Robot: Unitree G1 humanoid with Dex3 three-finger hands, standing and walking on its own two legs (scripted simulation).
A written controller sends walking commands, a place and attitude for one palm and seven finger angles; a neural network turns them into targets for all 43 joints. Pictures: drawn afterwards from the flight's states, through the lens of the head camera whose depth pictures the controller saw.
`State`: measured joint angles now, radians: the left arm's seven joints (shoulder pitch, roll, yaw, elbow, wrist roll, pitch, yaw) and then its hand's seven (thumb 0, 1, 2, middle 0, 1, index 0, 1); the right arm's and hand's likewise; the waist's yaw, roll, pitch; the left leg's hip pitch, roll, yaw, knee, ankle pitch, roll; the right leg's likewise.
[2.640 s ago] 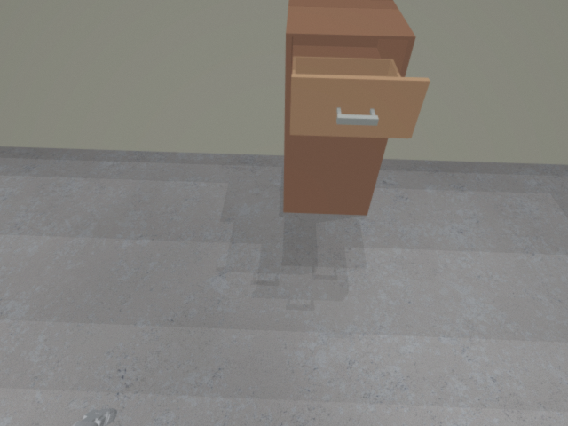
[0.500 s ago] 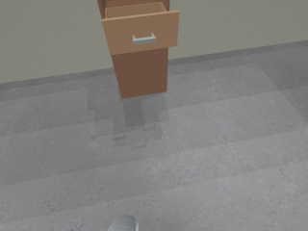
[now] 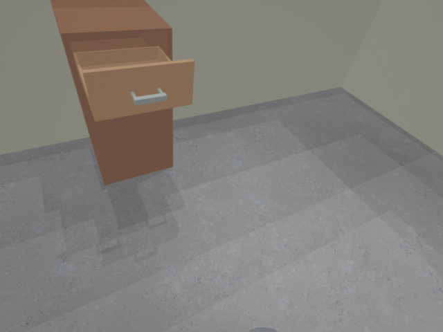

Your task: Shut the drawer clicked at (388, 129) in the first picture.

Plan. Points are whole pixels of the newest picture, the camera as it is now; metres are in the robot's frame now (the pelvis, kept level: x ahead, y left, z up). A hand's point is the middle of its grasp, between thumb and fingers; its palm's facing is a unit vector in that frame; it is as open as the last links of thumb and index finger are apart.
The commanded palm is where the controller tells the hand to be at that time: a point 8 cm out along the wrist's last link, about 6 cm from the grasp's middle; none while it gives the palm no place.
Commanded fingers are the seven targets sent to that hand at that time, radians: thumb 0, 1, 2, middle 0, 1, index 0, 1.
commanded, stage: walk to a spot facing it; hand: left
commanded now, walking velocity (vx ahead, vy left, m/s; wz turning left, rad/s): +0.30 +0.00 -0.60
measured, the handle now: (148, 95) +0.84 +0.32 -0.04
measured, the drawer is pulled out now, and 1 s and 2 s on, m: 0.29 0.29 0.29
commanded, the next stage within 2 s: turn to face it in 1.24 s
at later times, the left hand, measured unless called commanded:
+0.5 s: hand (202, 255) +0.36 +0.06 -0.20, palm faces -0.34 -0.94 -0.11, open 7.4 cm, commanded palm none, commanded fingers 0.00 0.90 0.90 -0.20 -0.30 -0.20 -0.30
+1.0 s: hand (185, 212) +0.48 +0.13 -0.19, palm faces -0.42 -0.89 -0.16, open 7.4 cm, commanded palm none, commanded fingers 0.00 0.90 0.90 -0.20 -0.30 -0.20 -0.30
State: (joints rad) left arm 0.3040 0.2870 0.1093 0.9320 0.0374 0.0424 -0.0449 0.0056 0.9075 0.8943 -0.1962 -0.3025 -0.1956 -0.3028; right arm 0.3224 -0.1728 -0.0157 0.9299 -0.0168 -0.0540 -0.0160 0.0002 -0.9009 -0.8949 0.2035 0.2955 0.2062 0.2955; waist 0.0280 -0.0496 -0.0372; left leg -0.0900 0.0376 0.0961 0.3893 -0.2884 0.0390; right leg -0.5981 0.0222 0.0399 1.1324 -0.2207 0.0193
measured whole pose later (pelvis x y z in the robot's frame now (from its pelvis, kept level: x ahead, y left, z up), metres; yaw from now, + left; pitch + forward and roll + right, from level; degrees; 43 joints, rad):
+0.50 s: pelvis +0.18 -0.05 -0.04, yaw -18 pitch -2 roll -2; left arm 0.09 0.19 0.05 0.91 0.00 -0.03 -0.03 0.00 0.91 0.89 -0.20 -0.30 -0.20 -0.30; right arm 0.52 -0.11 -0.03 1.11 0.00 -0.02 -0.02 0.01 -0.90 -0.89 0.20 0.30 0.21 0.30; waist -0.05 -0.03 0.12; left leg -0.22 0.14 0.13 1.29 -0.48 -0.02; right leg -0.42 0.06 -0.16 0.69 -0.26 -0.13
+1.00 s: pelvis +0.38 -0.05 -0.01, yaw -32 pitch -2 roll -2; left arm 0.33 0.24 0.09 1.01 0.02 0.02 -0.02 0.01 0.91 0.89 -0.20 -0.30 -0.19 -0.30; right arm 0.19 -0.13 -0.01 0.91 -0.03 -0.08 -0.01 0.00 -0.90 -0.89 0.20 0.30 0.21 0.30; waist 0.05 -0.05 0.04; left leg -0.23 0.12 0.22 0.54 -0.27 0.02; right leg -0.50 -0.03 -0.04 1.22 -0.36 0.00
